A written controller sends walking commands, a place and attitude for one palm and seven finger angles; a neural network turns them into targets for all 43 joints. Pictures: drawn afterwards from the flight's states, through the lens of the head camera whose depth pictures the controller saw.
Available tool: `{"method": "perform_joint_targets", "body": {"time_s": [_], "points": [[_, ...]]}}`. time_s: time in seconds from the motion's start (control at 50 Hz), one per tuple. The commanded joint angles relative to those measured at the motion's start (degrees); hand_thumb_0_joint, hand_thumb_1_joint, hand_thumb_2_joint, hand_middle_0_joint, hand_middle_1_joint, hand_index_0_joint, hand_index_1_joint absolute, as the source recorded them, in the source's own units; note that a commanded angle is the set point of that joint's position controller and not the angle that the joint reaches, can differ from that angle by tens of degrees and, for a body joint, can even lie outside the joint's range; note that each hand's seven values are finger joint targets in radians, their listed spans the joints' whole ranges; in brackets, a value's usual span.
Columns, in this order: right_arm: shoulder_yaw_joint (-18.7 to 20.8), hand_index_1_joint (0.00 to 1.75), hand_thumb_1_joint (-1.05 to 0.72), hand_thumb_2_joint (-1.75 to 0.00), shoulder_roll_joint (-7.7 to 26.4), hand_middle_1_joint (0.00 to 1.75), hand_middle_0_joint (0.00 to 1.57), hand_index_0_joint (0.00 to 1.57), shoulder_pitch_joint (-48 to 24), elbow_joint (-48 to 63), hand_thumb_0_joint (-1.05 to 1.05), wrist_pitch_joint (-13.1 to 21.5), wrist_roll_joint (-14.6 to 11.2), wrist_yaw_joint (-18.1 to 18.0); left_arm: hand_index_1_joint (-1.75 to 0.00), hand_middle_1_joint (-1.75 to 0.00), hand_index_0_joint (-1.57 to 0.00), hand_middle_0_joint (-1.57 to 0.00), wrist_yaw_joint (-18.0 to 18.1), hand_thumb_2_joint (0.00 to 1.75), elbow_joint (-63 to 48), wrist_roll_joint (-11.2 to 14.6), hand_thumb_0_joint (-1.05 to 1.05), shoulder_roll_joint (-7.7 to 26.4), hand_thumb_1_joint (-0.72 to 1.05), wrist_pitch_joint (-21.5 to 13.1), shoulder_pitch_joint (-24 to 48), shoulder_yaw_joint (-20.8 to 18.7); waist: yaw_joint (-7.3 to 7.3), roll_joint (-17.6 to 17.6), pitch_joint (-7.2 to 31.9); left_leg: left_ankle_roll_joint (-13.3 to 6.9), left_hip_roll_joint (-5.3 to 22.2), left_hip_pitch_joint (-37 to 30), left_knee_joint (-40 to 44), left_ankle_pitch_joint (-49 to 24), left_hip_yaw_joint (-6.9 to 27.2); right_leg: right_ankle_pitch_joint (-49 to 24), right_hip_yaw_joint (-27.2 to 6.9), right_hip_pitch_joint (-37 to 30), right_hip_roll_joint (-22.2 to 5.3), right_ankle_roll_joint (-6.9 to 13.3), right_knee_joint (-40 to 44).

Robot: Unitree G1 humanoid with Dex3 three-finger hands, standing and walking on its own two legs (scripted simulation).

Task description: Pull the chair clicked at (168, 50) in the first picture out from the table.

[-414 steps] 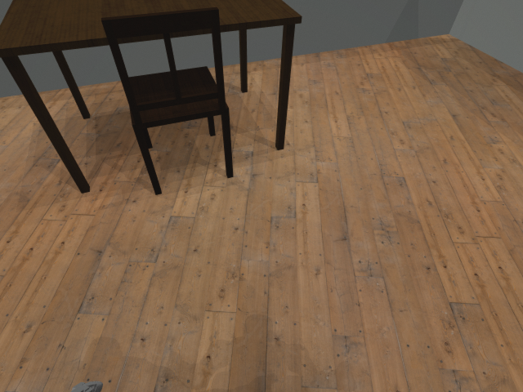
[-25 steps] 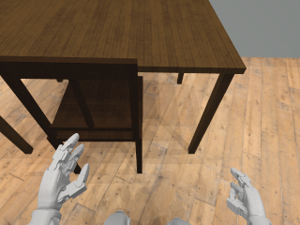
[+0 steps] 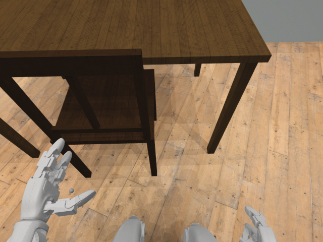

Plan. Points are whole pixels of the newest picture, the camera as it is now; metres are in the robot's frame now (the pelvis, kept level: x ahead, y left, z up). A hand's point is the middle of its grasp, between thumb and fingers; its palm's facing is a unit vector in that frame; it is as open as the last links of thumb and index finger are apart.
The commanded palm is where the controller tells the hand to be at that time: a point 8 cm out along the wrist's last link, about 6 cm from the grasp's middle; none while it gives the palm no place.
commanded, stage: raise the hand toward the chair's back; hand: left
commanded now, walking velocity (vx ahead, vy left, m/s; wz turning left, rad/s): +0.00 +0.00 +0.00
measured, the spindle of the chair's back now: (85, 104) +0.51 +0.28 -0.02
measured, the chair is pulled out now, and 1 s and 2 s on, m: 0.00 0.00 0.00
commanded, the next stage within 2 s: aim the fingers beside a spindle in 1.24 s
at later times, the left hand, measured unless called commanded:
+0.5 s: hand (55, 184) +0.24 +0.24 +0.05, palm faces +0.06 -1.00 -0.03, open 16.6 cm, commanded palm +0.22 +0.30 +0.05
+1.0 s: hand (57, 174) +0.25 +0.24 +0.06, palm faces +0.05 -1.00 -0.05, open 16.9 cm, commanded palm +0.23 +0.30 +0.06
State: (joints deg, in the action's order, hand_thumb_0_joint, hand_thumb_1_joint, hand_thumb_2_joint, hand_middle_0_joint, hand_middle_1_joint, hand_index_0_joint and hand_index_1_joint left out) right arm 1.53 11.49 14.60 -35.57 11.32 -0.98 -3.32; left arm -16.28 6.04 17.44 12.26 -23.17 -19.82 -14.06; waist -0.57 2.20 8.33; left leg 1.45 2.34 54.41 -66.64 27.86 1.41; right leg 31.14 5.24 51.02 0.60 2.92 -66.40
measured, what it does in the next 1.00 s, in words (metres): stands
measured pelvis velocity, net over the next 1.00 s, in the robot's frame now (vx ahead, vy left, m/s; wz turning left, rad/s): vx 0.01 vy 0.04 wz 0.00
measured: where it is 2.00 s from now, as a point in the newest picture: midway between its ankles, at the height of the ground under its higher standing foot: outside the picture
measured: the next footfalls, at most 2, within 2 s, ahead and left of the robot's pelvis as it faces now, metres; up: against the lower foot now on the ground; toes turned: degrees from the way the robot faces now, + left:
none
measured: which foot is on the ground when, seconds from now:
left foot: down 0.00-1.00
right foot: down 0.00-1.00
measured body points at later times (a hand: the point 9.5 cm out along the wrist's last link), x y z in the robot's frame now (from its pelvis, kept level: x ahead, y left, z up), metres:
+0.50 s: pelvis +0.01 +0.04 +0.01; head +0.08 +0.06 +0.45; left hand +0.23 +0.30 +0.05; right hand +0.21 -0.18 -0.06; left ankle +0.04 +0.13 -0.65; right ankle +0.01 -0.09 -0.65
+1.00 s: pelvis +0.01 +0.04 +0.01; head +0.08 +0.05 +0.46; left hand +0.25 +0.30 +0.06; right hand +0.17 -0.21 -0.07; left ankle +0.04 +0.13 -0.65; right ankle +0.01 -0.09 -0.65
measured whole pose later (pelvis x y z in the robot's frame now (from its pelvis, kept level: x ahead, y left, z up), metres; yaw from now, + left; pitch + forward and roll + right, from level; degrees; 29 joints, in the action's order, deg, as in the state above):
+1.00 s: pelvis +0.01 +0.04 +0.01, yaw +0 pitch +16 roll -3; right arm -0.3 13.9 14.4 -31.1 9.3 -0.8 -2.3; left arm -13.3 3.8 15.8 14.3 -21.7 -17.0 -12.3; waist -1.1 1.9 8.3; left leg -1.5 1.1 52.3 -64.6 28.0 0.9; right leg 29.6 4.7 47.3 -0.3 0.1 -61.4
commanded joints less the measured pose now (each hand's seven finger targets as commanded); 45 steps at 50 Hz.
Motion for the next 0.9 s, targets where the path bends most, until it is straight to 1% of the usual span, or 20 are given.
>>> {"method": "perform_joint_targets", "body": {"time_s": [0.0,0.02,0.04,0.06,0.12,0.14,0.2,0.24,0.32,0.34,0.42,0.46,0.48,0.56,0.62,0.7,0.78,0.8,0.86,0.88], "points": [[2.68,0.30,-0.90,-0.90,7.97,0.30,0.20,0.20,-5.47,10.02,0.00,4.20,-0.17,-0.68,-0.14,-0.14,-0.10,-0.10,-0.10,0.46,-10.32,0.40,0.00,7.74,-0.13,-6.59,1.62,-2.51,0.37,-4.03,10.58,-3.45,-2.03,-4.71,5.90,-9.42,0.09,-7.56,-7.95,-8.81,-1.05,-3.08,13.47],[2.87,0.30,-0.90,-0.90,8.22,0.30,0.20,0.20,-5.01,10.13,0.00,4.36,-0.21,-0.70,-0.14,-0.14,-0.10,-0.10,-0.19,0.45,-11.33,0.25,0.00,7.76,-0.15,-7.12,1.40,-2.44,0.69,-3.32,12.17,-3.51,-2.01,-6.28,6.54,-10.10,0.09,-8.03,-6.91,-8.58,-0.76,-2.76,12.84],[2.96,0.30,-0.90,-0.90,8.36,0.30,0.20,0.20,-4.90,10.24,0.00,4.49,-0.17,-0.68,-0.13,-0.13,-0.09,-0.09,0.00,0.44,-12.60,0.23,0.00,7.86,-0.17,-7.46,0.81,-2.37,0.96,-1.21,13.33,-3.51,-2.06,-7.84,7.22,-10.65,0.08,-8.63,-5.89,-8.25,-0.59,-2.44,12.33],[2.90,0.30,-0.90,-0.90,8.48,0.30,0.20,0.20,-4.75,10.42,0.00,4.48,-0.16,-0.64,-0.13,-0.13,-0.09,-0.09,0.44,0.43,-13.24,0.04,0.00,7.83,-0.20,-7.48,0.44,-2.09,0.93,-0.11,13.37,-3.51,-2.06,-9.13,7.91,-10.75,0.11,-8.82,-4.68,-7.43,-0.30,-2.20,11.93],[2.79,0.30,-0.90,-0.90,8.73,0.30,0.20,0.20,-4.84,10.69,0.00,4.18,-0.06,-0.68,-0.12,-0.12,-0.08,-0.08,1.82,0.40,-14.30,0.06,0.00,7.98,-0.27,-7.12,0.74,-2.46,0.93,-0.52,13.29,-3.42,-2.02,-10.48,9.17,-10.53,0.69,-8.82,-2.83,-6.60,0.21,-1.93,11.30],[2.72,0.30,-0.90,-0.90,8.89,0.30,0.20,0.20,-4.77,10.87,0.00,4.11,-0.06,-0.66,-0.11,-0.11,-0.08,-0.08,2.19,0.39,-15.14,-0.19,0.00,7.83,-0.29,-7.08,0.79,-2.09,0.81,1.00,13.35,-3.34,-1.97,-11.33,9.50,-10.53,0.77,-8.93,-2.32,-5.91,0.29,-1.83,11.10],[2.42,0.30,-0.90,-0.90,9.13,0.30,0.20,0.20,-4.35,11.23,0.00,3.52,0.10,-0.52,-0.10,-0.10,-0.07,-0.07,3.18,0.36,-15.57,-0.90,0.00,7.54,-0.36,-6.35,1.56,-1.04,0.20,1.49,12.37,-3.16,-1.69,-12.54,10.50,-10.53,1.68,-9.04,-1.07,-4.65,0.75,-1.55,10.60],[2.25,0.30,-0.90,-0.90,9.34,0.30,0.20,0.20,-4.36,11.83,0.00,3.22,0.17,-0.33,-0.09,-0.09,-0.07,-0.07,3.43,0.34,-16.16,-1.52,0.00,7.39,-0.41,-5.84,1.44,-0.48,0.31,2.49,12.99,-2.86,-1.56,-13.63,11.12,-10.29,1.97,-8.84,-0.61,-4.35,0.75,-1.53,10.43],[1.74,0.30,-0.90,-0.90,9.58,0.30,0.20,0.20,-4.08,12.74,0.00,2.38,0.13,-0.19,-0.08,-0.08,-0.06,-0.06,3.29,0.30,-16.16,-1.64,0.00,7.47,-0.50,-4.26,2.38,-0.09,-0.22,2.40,11.90,-2.66,-1.50,-14.15,11.76,-10.02,2.51,-9.08,-0.15,-4.29,1.03,-1.44,10.86],[1.65,0.30,-0.90,-0.90,9.58,0.30,0.20,0.20,-3.84,12.78,0.00,2.18,0.20,-0.15,-0.08,-0.08,-0.06,-0.06,3.24,0.30,-15.90,-1.53,0.00,7.83,-0.50,-3.90,2.35,-0.67,0.02,1.93,12.52,-2.59,-1.50,-14.35,11.89,-10.73,2.72,-9.64,-0.04,-4.90,1.06,-1.41,10.82],[1.34,0.30,-0.90,-0.90,9.64,0.30,0.20,0.20,-3.64,13.25,0.00,1.76,0.23,-0.04,-0.08,-0.08,-0.06,-0.06,2.77,0.30,-16.61,-1.37,0.00,8.10,-0.50,-3.14,3.47,-0.79,-0.08,2.80,13.08,-2.34,-1.44,-15.67,11.65,-13.10,2.85,-11.34,0.15,-4.98,1.14,-1.35,10.76],[1.19,0.30,-0.90,-0.90,9.58,0.30,0.20,0.20,-3.59,13.32,0.00,1.74,0.26,0.09,-0.08,-0.08,-0.06,-0.06,2.67,0.30,-17.77,-1.45,0.00,8.10,-0.50,-3.07,4.08,-0.47,-0.08,4.60,13.38,-2.04,-1.26,-17.02,11.79,-14.02,3.12,-11.59,0.30,-4.44,1.09,-1.27,10.63],[1.17,0.30,-0.90,-0.90,9.57,0.30,0.20,0.20,-3.54,13.34,0.00,1.68,0.26,0.10,-0.08,-0.08,-0.06,-0.06,2.74,0.30,-17.25,-1.38,0.00,8.16,-0.50,-2.90,4.18,-0.74,-0.16,3.26,12.92,-1.96,-1.21,-16.68,12.05,-13.79,3.37,-11.42,0.51,-4.59,1.12,-1.31,10.69],[0.99,0.30,-0.90,-0.90,9.81,0.30,0.20,0.20,-3.43,13.39,0.00,1.54,0.17,0.13,-0.08,-0.08,-0.06,-0.06,2.41,0.30,-17.14,-1.49,0.00,8.70,-0.50,-2.26,5.28,-0.95,0.01,4.57,13.13,-1.70,-1.16,-17.64,12.39,-14.60,3.64,-11.55,0.47,-4.41,1.15,-1.18,10.79],[0.89,0.30,-0.90,-0.90,9.88,0.30,0.20,0.20,-3.16,13.43,0.00,1.26,0.09,0.06,-0.08,-0.08,-0.06,-0.06,2.29,0.30,-16.24,-1.29,0.00,9.26,-0.50,-1.53,5.89,-1.69,-0.02,3.41,13.10,-1.77,-1.27,-17.28,12.80,-14.36,3.61,-11.52,0.55,-5.28,1.23,-1.22,11.20],[0.85,0.30,-0.90,-0.90,10.16,0.30,0.20,0.20,-3.03,13.38,0.00,1.07,-0.07,-0.06,-0.08,-0.08,-0.06,-0.06,2.32,0.30,-14.99,-1.02,0.00,10.31,-0.50,-1.27,6.76,-2.78,0.16,2.58,12.67,-1.79,-1.31,-16.56,13.42,-13.15,3.67,-10.82,0.54,-5.87,1.32,-1.20,11.53],[1.01,0.30,-0.90,-0.90,10.14,0.30,0.20,0.20,-3.00,13.32,0.00,1.29,-0.15,-0.01,-0.08,-0.08,-0.06,-0.06,2.21,0.30,-14.88,-0.56,0.00,9.37,-0.50,-1.65,6.26,-2.29,0.16,2.68,13.30,-1.98,-1.55,-16.72,13.39,-12.77,2.93,-10.81,0.16,-6.65,1.05,-1.37,12.42],[1.02,0.30,-0.90,-0.90,10.20,0.30,0.20,0.20,-2.90,13.23,0.00,1.19,-0.17,-0.01,-0.08,-0.08,-0.06,-0.06,2.26,0.30,-14.00,-0.60,0.00,9.77,-0.50,-1.54,5.70,-2.61,0.05,1.18,12.84,-2.14,-1.53,-15.97,13.30,-13.12,2.90,-11.13,0.18,-7.23,1.23,-1.34,12.47],[1.14,0.30,-0.90,-0.90,10.13,0.30,0.20,0.20,-2.82,13.16,0.00,1.29,-0.15,0.17,-0.08,-0.08,-0.06,-0.06,2.57,0.30,-14.99,-0.96,0.00,9.65,-0.50,-2.20,6.09,-2.20,0.05,3.48,13.11,-2.07,-1.56,-16.55,13.15,-13.37,2.50,-11.33,-0.07,-6.81,1.01,-1.38,12.44],[1.11,0.30,-0.90,-0.90,10.15,0.30,0.20,0.20,-2.80,13.07,0.00,1.23,-0.07,0.18,-0.08,-0.08,-0.06,-0.06,2.82,0.30,-14.45,-1.00,0.00,9.76,-0.50,-2.18,6.06,-2.49,-0.02,2.88,12.59,-2.10,-1.59,-15.91,13.20,-12.90,2.38,-11.15,0.00,-6.92,0.92,-1.42,12.51]]}}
